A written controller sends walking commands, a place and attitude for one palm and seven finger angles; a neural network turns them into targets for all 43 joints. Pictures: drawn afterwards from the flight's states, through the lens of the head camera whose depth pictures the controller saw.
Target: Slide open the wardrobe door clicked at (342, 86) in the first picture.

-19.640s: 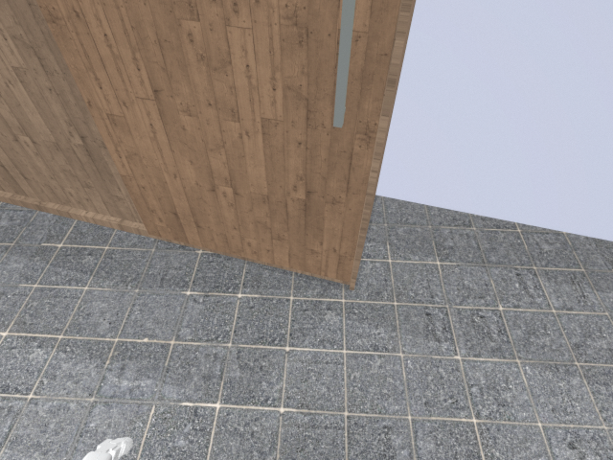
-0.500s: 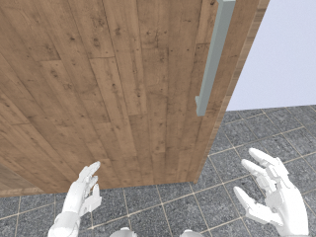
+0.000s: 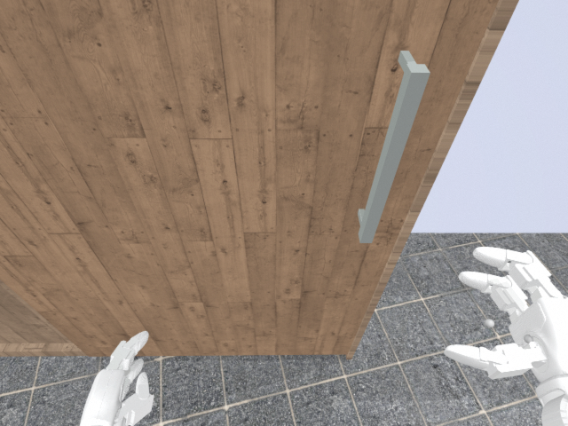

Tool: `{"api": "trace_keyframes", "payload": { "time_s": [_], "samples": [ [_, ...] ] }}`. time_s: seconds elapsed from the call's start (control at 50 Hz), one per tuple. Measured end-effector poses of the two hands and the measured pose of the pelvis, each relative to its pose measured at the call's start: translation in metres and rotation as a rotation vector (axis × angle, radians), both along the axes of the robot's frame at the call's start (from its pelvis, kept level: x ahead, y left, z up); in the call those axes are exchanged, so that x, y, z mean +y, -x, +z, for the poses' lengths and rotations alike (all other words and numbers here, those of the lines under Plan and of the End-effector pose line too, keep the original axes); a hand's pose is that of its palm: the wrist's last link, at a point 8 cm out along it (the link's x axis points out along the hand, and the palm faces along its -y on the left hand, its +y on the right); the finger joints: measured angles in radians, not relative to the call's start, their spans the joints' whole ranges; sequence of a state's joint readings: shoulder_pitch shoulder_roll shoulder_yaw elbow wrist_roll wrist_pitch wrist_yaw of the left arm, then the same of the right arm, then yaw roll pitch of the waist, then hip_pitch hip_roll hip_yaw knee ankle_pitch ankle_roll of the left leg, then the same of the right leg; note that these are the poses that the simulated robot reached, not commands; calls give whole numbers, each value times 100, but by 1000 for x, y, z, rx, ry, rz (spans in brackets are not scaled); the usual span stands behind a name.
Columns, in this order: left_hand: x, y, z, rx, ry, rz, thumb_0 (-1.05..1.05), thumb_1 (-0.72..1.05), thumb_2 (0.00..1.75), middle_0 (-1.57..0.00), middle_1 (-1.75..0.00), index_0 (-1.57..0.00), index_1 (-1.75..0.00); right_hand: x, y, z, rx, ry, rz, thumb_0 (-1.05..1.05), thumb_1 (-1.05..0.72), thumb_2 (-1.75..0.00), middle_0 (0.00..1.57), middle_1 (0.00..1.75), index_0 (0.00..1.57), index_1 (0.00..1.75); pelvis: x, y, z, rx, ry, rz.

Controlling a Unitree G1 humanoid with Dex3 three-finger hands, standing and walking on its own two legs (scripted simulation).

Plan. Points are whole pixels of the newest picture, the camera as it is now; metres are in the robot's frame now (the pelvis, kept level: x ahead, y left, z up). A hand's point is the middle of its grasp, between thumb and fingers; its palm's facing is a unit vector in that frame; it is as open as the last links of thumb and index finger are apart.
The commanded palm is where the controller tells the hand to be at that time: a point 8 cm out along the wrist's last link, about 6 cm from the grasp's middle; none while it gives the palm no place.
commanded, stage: raise the hand with hooked fingers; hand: right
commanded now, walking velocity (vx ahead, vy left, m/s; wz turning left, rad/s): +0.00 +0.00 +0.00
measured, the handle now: (382, 163) +0.44 -0.12 +0.16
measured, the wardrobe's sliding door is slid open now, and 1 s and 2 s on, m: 0.00 0.00 0.00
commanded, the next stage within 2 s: move the hooked fingers beside the handle in 1.02 s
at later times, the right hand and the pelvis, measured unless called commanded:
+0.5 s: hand (555, 253) +0.27 -0.27 +0.19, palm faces +0.07 +0.99 -0.09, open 14.0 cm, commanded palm +0.24 -0.31 +0.19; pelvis +0.00 +0.02 +0.02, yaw -1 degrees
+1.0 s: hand (545, 245) +0.28 -0.26 +0.18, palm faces +0.07 +0.99 -0.07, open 14.0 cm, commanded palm +0.25 -0.30 +0.19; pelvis +0.00 +0.02 +0.02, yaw +0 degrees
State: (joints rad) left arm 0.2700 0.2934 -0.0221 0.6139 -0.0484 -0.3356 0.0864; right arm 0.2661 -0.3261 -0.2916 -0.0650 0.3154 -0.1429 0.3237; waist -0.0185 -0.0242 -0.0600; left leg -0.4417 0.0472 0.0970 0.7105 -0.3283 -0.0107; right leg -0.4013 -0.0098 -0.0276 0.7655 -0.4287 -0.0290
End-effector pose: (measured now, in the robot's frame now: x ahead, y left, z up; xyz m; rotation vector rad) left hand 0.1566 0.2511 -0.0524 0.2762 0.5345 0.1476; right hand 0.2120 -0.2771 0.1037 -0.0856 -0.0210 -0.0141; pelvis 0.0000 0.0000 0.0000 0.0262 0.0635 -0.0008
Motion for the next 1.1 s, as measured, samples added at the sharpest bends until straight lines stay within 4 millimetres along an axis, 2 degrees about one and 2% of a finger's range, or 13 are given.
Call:
{"api": "trace_keyframes", "payload": {
  "time_s": [0.12,0.24,0.38,0.58,0.68,0.8,1.1],
  "samples": [
    [-11,-23,15,-69,25,-42,1,91,90,-20,-30,-20,-30,-13,-10,27,-41,3,-22,-1,30,-38,29,107,28,107,3,-3,7,-34,2,-2],
    [-26,-34,16,-77,68,-87,1,90,90,-20,-30,-20,-30,-24,-17,47,-37,2,-35,-1,42,-33,30,115,29,115,7,-4,12,-57,6,-6],
    [-30,-30,10,-37,90,-96,1,90,90,-20,-30,-20,-30,-33,-25,70,-51,10,-44,-1,48,-31,31,119,30,119,11,-5,17,-75,9,-9],
    [-9,-15,5,21,75,-51,1,90,90,-20,-30,-20,-30,-44,-46,95,-56,6,-47,-1,50,-30,31,120,30,120,17,-3,20,-84,14,-6],
    [2,-10,6,24,69,-23,1,90,90,-20,-30,-20,-30,-39,-52,90,-27,-10,-20,-1,50,-30,31,120,30,120,18,-2,20,-75,17,4],
    [8,-9,9,17,55,-4,1,90,90,-20,-30,-20,-30,-33,-50,80,-22,-26,-26,-1,50,-30,31,120,30,120,18,-3,20,-76,16,12],
    [-12,-20,9,1,78,-39,1,90,90,-20,-30,-20,-30,-42,-48,85,-26,-13,-42,-2,50,-30,31,120,30,120,14,-4,21,-80,15,4]
  ]
}}
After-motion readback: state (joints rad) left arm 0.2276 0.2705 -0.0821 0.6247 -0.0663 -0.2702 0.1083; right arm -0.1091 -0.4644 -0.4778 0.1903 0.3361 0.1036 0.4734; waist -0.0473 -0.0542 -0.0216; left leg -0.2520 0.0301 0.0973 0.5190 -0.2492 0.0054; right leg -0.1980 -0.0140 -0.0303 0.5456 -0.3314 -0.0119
